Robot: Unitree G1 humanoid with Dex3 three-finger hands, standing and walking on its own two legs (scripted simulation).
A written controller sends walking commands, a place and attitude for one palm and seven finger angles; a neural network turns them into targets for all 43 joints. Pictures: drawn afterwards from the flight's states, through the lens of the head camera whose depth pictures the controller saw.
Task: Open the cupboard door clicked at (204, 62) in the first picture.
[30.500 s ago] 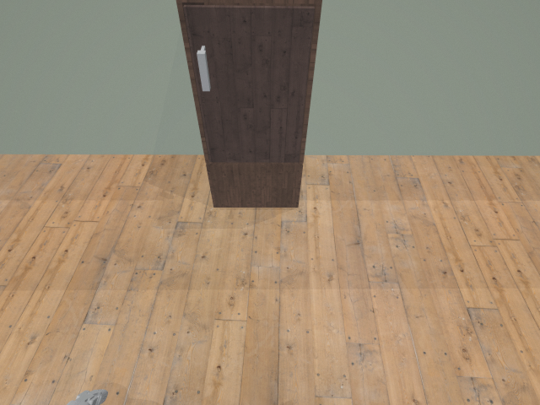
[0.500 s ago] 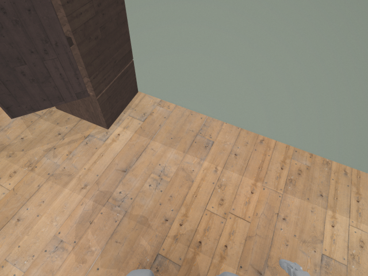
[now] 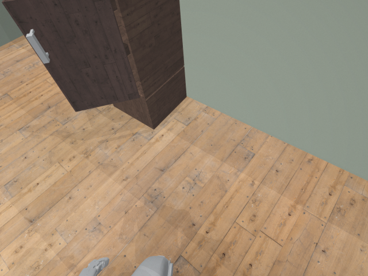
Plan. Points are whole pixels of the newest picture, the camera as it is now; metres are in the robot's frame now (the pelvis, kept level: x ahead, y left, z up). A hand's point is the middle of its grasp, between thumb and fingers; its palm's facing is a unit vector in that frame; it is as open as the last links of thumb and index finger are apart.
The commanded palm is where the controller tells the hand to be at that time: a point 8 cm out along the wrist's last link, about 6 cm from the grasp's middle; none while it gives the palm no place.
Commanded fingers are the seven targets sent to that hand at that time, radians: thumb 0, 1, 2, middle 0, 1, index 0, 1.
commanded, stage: turn to face it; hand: left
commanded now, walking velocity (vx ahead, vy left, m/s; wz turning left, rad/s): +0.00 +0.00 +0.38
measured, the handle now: (39, 46) +0.96 +0.64 -0.02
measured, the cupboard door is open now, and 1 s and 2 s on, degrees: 51 51 51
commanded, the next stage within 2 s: take the last steps up to it in 0.18 s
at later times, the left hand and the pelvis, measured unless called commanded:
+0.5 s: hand out of the picture +0.00 +0.24 -0.17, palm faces +0.25 -0.94 -0.22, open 7.4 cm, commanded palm none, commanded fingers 0.00 0.90 0.90 -0.20 -0.30 -0.20 -0.30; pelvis +0.01 +0.03 +0.00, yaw +11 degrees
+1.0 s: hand out of the picture +0.00 +0.23 -0.17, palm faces +0.41 -0.90 -0.15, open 7.4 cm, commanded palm none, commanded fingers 0.00 0.90 0.90 -0.20 -0.30 -0.20 -0.30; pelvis +0.12 +0.10 +0.00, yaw +19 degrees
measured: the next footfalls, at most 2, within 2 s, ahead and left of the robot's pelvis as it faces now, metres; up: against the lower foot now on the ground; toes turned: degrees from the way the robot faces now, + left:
left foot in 0.28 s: +0.02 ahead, +0.13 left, +0.00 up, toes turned +12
right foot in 0.64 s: +0.11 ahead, -0.08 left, +0.00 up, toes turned +6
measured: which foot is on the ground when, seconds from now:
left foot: up 0.00-0.26, down 0.28-0.64, up 0.66-1.00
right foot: down 0.00-0.28, up 0.30-0.62, down 0.64-1.00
